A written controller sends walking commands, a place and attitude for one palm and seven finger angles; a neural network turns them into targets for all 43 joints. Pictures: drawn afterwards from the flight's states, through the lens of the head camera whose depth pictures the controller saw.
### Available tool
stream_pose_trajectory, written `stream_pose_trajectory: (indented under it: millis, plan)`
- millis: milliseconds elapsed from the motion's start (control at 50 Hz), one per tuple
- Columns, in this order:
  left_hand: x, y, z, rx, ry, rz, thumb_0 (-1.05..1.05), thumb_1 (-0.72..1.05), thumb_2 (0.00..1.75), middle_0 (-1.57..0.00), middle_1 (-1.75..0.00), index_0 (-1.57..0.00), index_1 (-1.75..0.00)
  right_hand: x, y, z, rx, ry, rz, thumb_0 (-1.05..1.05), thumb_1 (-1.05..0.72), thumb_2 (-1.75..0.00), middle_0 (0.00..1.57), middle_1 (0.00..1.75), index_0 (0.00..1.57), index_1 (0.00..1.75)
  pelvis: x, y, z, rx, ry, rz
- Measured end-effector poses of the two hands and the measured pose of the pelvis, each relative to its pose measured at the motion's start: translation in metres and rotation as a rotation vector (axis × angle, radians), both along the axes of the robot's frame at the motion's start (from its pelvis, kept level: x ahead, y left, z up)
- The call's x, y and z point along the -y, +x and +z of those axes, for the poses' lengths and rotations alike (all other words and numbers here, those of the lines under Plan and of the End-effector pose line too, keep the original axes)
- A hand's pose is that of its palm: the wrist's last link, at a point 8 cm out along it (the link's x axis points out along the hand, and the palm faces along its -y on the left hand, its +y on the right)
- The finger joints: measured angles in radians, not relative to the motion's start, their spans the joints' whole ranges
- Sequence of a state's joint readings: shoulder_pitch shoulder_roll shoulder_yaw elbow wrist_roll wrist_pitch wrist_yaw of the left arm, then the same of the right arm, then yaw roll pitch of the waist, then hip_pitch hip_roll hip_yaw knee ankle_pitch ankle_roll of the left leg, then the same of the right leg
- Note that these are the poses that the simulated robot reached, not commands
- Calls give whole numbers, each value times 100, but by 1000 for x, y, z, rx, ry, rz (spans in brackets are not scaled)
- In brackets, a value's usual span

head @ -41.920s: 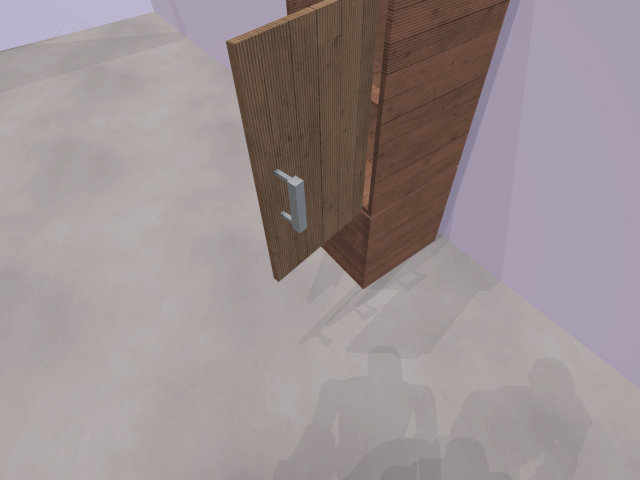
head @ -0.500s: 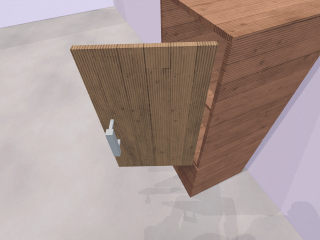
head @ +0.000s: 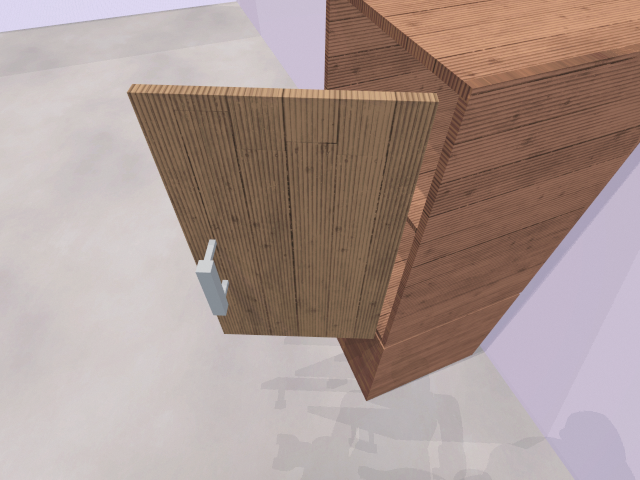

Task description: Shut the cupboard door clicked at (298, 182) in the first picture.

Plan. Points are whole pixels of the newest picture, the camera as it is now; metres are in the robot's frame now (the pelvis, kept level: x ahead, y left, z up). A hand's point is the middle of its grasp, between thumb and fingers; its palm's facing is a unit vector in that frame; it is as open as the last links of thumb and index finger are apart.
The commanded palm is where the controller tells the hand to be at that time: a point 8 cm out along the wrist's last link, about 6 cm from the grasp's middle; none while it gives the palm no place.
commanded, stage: raise the hand and make a fist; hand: left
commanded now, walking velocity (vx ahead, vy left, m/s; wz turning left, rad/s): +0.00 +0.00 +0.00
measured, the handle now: (216, 278) +0.42 +0.20 -0.07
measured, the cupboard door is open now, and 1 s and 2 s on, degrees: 66 66 66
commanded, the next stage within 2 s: bring the fist close to the handle in 1.84 s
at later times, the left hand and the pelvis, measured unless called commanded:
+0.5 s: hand out of the picture +0.11 +0.17 -0.06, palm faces +0.16 -0.98 -0.07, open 5.4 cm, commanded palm +0.10 +0.21 -0.07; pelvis -0.07 -0.04 -0.12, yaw +2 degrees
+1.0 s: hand out of the picture +0.14 +0.18 -0.09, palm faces -0.04 -1.00 +0.01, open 3.3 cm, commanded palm +0.12 +0.24 -0.07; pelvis -0.08 +0.01 -0.12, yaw -1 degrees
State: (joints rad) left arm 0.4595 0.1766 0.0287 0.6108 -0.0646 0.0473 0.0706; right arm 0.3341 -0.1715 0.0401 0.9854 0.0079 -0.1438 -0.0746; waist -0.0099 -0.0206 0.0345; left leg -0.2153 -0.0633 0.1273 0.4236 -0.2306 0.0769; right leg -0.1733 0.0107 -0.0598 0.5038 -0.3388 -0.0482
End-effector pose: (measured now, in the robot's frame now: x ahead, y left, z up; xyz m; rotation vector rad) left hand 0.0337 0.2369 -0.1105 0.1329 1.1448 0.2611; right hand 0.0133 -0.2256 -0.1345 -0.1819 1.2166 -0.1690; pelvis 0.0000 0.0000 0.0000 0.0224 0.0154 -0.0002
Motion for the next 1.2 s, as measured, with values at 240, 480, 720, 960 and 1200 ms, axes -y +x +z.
stream_pose_trajectory:
  millis: [240, 480, 720, 960, 1200]
  plan:
    - [48, 134, 82, 1123, -166, -196, 1, 93, 90, -32, -44, -32, -44, 60, 121, 23, 566, -76, 146, 1, -91, -90, 20, 30, 21, 30, 27, -32, -50, -181, 20, 4]
    - [15, 37, 42, 1170, 45, -139, 2, 90, 90, -54, -67, -54, -67, 43, 161, -26, 699, -52, 267, 1, -90, -90, 20, 30, 20, 30, 42, -66, -120, -259, -43, 36]
    - [36, 97, 27, 951, -189, -259, 1, 90, 90, -76, -91, -76, -91, 18, 54, -69, 440, 30, 36, 1, -90, -90, 21, 30, 21, 30, 27, -79, -113, -257, -38, -1]
    - [5, 84, 28, 1086, -143, -269, 1, 90, 90, -97, -115, -97, -115, 28, 50, -58, 435, -117, 86, 1, -90, -90, 20, 30, 21, 30, -6, -78, -119, -292, -78, 1]
    - [-34, 92, 56, 1166, -58, -191, 2, 90, 90, -119, -139, -119, -138, -33, 108, -26, 571, -54, 193, 1, -90, -90, 20, 30, 21, 30, -30, -69, -109, -282, -111, 8]
